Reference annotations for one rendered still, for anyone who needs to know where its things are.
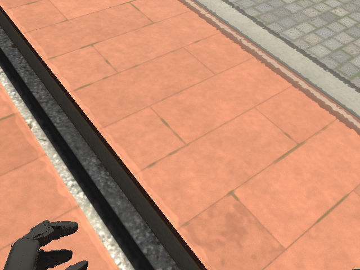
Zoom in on robot left hand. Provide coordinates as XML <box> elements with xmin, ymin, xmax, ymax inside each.
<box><xmin>3</xmin><ymin>220</ymin><xmax>88</xmax><ymax>270</ymax></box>

